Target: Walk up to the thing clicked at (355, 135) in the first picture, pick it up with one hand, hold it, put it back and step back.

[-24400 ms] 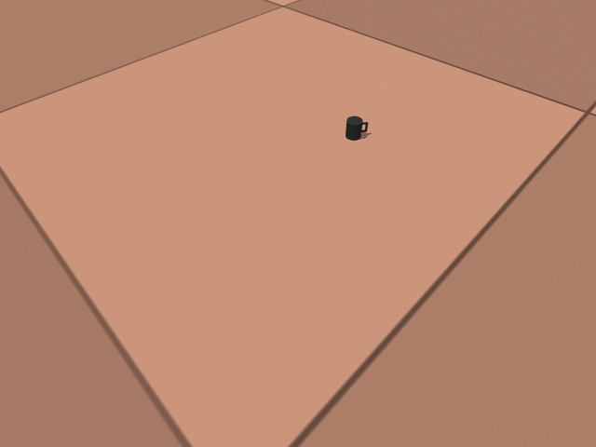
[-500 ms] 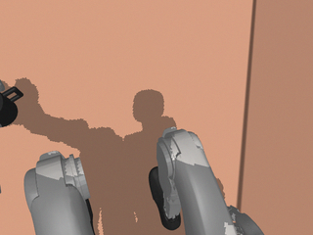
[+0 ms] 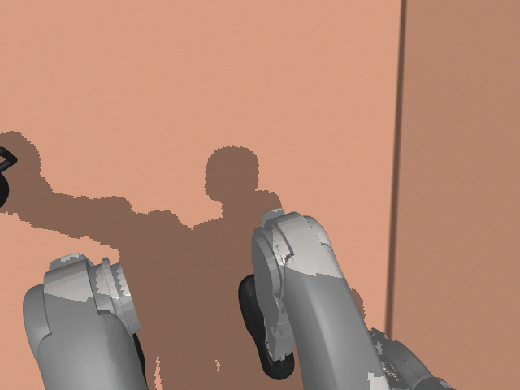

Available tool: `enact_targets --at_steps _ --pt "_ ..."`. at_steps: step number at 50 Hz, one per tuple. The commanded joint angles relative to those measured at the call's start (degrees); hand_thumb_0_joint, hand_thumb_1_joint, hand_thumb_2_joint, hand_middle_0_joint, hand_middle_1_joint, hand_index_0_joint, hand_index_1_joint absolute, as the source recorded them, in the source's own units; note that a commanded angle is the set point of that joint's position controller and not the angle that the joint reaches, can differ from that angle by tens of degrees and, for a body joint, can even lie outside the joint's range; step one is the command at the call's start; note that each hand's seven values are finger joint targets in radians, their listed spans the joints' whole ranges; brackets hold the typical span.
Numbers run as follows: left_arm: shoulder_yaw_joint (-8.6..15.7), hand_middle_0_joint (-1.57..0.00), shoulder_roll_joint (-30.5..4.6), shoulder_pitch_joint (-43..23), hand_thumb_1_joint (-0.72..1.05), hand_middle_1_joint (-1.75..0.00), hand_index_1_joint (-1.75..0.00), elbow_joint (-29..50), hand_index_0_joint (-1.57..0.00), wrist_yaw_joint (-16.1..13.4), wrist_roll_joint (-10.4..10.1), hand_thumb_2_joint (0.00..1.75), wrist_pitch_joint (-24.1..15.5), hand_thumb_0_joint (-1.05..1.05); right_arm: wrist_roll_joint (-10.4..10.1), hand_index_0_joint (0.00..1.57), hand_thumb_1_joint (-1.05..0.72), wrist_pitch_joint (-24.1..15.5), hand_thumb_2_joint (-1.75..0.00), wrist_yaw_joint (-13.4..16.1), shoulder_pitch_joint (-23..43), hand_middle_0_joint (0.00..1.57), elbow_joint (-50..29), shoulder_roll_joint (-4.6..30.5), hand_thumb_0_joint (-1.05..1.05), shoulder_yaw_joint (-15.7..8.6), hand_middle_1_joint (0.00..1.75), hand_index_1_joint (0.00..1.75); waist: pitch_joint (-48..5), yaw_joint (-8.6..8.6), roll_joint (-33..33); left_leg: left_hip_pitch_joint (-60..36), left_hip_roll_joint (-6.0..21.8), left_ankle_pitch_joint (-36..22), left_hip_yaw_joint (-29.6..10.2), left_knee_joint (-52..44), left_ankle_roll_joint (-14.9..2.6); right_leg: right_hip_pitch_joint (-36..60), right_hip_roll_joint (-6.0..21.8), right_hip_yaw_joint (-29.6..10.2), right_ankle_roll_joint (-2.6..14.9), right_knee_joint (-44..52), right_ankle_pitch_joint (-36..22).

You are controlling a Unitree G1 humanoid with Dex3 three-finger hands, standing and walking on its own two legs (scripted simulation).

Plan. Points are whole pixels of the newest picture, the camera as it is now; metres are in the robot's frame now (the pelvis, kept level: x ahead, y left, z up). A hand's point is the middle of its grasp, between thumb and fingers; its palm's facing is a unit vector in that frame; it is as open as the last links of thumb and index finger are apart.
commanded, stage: open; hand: left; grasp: from above
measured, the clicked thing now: out of the picture +0.45 +0.34 -0.25
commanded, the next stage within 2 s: withdraw in 0.92 s
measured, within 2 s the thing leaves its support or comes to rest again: rests again in 1.34 s
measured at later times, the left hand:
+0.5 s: hand out of the picture +0.42 +0.35 -0.22, palm faces -0.43 -0.15 -0.89, open 12.8 cm
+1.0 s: hand out of the picture +0.43 +0.35 -0.22, palm faces -0.44 -0.16 -0.88, open 13.8 cm
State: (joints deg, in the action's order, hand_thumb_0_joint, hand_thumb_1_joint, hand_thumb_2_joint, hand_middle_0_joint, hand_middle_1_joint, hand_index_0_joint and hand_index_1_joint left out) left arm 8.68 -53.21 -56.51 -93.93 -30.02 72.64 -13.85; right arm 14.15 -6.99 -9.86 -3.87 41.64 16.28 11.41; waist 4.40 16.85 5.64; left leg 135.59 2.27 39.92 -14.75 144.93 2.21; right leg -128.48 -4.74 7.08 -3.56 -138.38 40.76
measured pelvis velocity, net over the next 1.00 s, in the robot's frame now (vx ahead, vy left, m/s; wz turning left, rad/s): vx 0.00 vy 0.00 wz -0.02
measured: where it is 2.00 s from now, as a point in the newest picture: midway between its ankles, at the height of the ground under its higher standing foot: (206, 368)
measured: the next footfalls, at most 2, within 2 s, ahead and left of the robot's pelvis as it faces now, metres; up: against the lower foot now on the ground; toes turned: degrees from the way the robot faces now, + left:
none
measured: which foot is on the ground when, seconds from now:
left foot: down 0.00-1.00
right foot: down 0.00-1.00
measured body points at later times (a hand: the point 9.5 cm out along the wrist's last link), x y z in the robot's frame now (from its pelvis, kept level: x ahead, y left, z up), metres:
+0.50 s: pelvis +0.00 +0.00 +0.00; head +0.24 +0.13 +0.35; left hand +0.44 +0.35 -0.17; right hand +0.07 -0.26 -0.07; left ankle +0.07 +0.14 -0.27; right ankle +0.10 -0.12 -0.27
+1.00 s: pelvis +0.00 +0.00 +0.00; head +0.25 +0.12 +0.35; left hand +0.44 +0.35 -0.17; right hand +0.08 -0.25 -0.08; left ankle +0.07 +0.14 -0.27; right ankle +0.10 -0.12 -0.27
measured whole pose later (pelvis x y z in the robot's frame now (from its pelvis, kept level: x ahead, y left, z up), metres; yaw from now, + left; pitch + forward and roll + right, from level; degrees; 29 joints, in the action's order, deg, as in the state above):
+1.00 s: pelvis +0.00 +0.00 +0.00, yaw -1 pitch +29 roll -12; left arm 8.1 -54.3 -55.8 -93.0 -29.7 72.0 -13.2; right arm 14.5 -9.1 -11.6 -4.4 40.0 17.2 13.3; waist 5.3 17.7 6.4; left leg 135.3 2.1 40.0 -15.6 145.2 1.9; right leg -127.5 -4.8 7.9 -3.6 -137.7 40.6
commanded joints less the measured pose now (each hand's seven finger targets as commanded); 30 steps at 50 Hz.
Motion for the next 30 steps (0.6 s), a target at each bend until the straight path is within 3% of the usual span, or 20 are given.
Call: enact_targets --at_steps 1,3,8,12,13,14,18,19,20,22,25,27,28,29,30 --pt "-0.16 -0.83 -13.42 -13.06 0.49 -1.04 -1.01 4.08 -0.85 -1.98 -0.83 1.06 -0.63 0.00 -0.06 0.20 -0.91 -0.45 -0.90 0.49 -9.98 0.20 -0.49 17.09 0.00 -4.31 0.30 0.30 -35.42 1.24 -22.34 -26.42 0.66 -9.14 7.91 -13.35 -3.22 18.60 -1.55 6.35 4.41 13.79 -14.01" --pt "-0.50 -0.83 -13.93 -14.08 0.49 -1.02 -0.99 4.54 -0.85 -1.96 -0.76 1.04 -0.93 0.00 -0.13 0.20 -0.91 -0.52 -0.90 0.46 -10.33 0.20 -0.43 17.18 0.00 -4.03 0.30 0.30 -35.20 1.28 -22.22 -25.85 0.64 -8.79 7.78 -13.13 -3.27 18.38 -1.58 6.39 4.36 13.85 -13.63" --pt "-0.77 -0.43 -13.90 -13.19 0.09 -1.01 -0.98 3.15 -0.45 -2.40 0.26 0.95 -0.95 0.00 0.06 0.20 -0.90 -0.75 -0.90 0.45 -10.38 0.20 -0.66 17.67 0.00 -3.84 0.30 0.30 -34.90 2.07 -23.17 -28.10 0.66 -10.50 7.37 -13.44 -2.84 17.88 -1.52 7.40 4.37 12.98 -15.34" --pt "-0.17 -0.27 -15.00 -13.96 -0.23 -1.01 -0.98 3.43 -0.29 -3.05 0.43 0.91 -1.30 0.00 0.25 0.20 -0.89 -0.64 -0.90 0.45 -10.02 0.20 -0.95 17.93 0.00 -3.27 0.30 0.30 -34.12 2.03 -24.05 -27.19 0.72 -9.49 7.11 -13.80 -2.81 17.75 -1.60 7.66 4.41 13.08 -14.49" --pt "-1.73 -0.22 -13.66 -14.92 -0.29 -1.01 -0.98 3.95 -0.25 -2.99 0.40 0.90 -1.49 0.00 0.26 0.20 -0.89 -0.80 -0.90 0.27 -9.44 0.20 -0.96 17.39 0.00 -3.19 0.30 0.30 -32.87 2.12 -24.86 -26.69 0.77 -8.50 7.32 -13.77 -2.79 16.86 -1.66 7.09 4.57 13.14 -13.59" --pt "-0.72 -0.20 -14.55 -14.89 -0.32 -1.03 -1.00 3.83 -0.22 -3.25 0.41 0.93 -1.58 0.00 0.48 0.20 -0.89 -0.89 -0.90 0.29 -9.78 0.20 -1.16 17.84 0.00 -3.03 0.30 0.30 -33.32 2.29 -23.82 -26.52 0.68 -8.17 7.13 -13.90 -2.88 17.25 -1.67 7.57 4.44 13.43 -13.32" --pt "0.34 -0.14 -16.09 -14.30 -0.42 -1.06 -1.04 4.92 -0.15 -3.86 1.26 0.99 -1.26 0.00 0.72 0.20 -0.89 -1.33 -0.90 0.21 -10.20 0.20 -0.89 18.13 0.00 -3.21 0.30 0.30 -35.46 1.86 -26.74 -29.32 0.85 -9.89 7.26 -13.85 -2.42 17.79 -1.70 7.55 4.58 12.60 -14.68" --pt "-0.63 -0.13 -14.66 -15.72 -0.43 -1.07 -1.05 5.95 -0.14 -4.00 0.62 1.01 -1.40 0.00 0.52 0.20 -0.89 -1.39 -0.90 0.10 -9.43 0.20 -1.09 18.00 0.00 -3.14 0.30 0.30 -35.21 1.84 -26.79 -29.10 0.75 -9.28 7.08 -14.05 -2.31 16.54 -1.52 7.87 4.68 12.31 -14.02" --pt "0.44 -0.12 -15.92 -14.45 -0.44 -1.09 -1.08 5.58 -0.13 -4.27 1.05 1.03 -1.19 0.00 0.70 0.20 -0.89 -1.40 -0.90 0.05 -9.55 0.20 -1.14 18.12 0.00 -3.18 0.30 0.30 -36.07 1.81 -27.50 -29.99 0.78 -9.81 7.05 -14.14 -2.29 17.46 -1.53 7.88 4.65 12.56 -14.58" --pt "-1.42 -0.10 -13.91 -14.80 -0.47 -1.10 -1.09 4.44 -0.11 -4.31 1.03 1.06 -0.83 0.00 0.84 0.20 -0.90 -1.64 -0.90 -0.28 -9.46 0.20 -0.94 17.75 0.00 -3.09 0.30 0.30 -33.77 2.43 -27.03 -28.40 0.79 -8.51 7.03 -14.07 -2.40 15.86 -1.70 7.72 4.74 12.46 -13.62" --pt "-1.26 -0.09 -14.61 -15.29 -0.48 -1.09 -1.08 4.61 -0.10 -4.18 0.66 1.03 -0.12 0.00 0.74 0.20 -0.89 -2.12 -0.90 -0.59 -9.92 0.20 -1.01 18.15 0.00 -3.15 0.30 0.30 -32.75 2.47 -26.22 -27.21 0.73 -8.10 7.32 -13.54 -2.67 15.62 -1.55 7.66 4.52 12.92 -13.46" --pt "0.72 -0.08 -16.23 -14.53 -0.50 -1.09 -1.08 7.97 -0.09 -4.62 0.30 1.05 0.03 0.00 0.71 0.20 -0.89 -2.11 -0.90 -0.43 -9.96 0.20 -0.83 18.53 0.00 -3.28 0.30 0.30 -37.22 0.88 -28.38 -30.60 0.73 -11.08 7.23 -14.26 -2.22 17.78 -1.52 7.80 4.58 12.68 -15.60" --pt "-0.10 -0.08 -14.81 -12.70 -0.50 -1.08 -1.07 6.61 -0.09 -4.49 0.31 1.02 0.59 0.00 0.62 0.20 -0.89 -2.11 -0.90 -0.52 -9.83 0.20 -0.69 17.91 0.00 -3.08 0.30 0.30 -37.28 0.76 -29.22 -31.71 0.83 -12.06 7.11 -14.21 -2.02 17.55 -1.59 7.70 4.77 12.01 -16.45" --pt "-1.34 -0.08 -13.29 -12.88 -0.50 -1.09 -1.08 5.58 -0.09 -4.32 0.26 1.03 0.92 0.00 0.92 0.20 -0.90 -2.23 -0.90 -0.75 -9.66 0.20 -0.64 17.66 0.00 -2.94 0.30 0.30 -36.37 1.71 -28.86 -31.21 1.01 -12.32 7.17 -13.71 -2.15 17.65 -1.81 7.50 4.63 11.90 -17.04" --pt "-0.58 -0.07 -13.92 -14.53 -0.49 -1.09 -1.07 6.87 -0.09 -4.40 -0.12 1.02 0.81 0.00 0.89 0.20 -0.89 -2.24 -0.90 -0.89 -10.26 0.20 -0.54 18.22 0.00 -3.26 0.30 0.30 -36.85 2.18 -27.82 -30.53 0.88 -12.44 6.92 -13.97 -2.25 17.66 -1.70 7.99 4.53 12.22 -17.19"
